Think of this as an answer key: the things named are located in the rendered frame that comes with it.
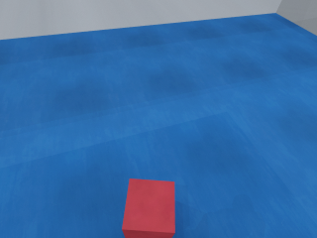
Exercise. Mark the carton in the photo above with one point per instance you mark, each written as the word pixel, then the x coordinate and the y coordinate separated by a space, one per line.
pixel 150 209

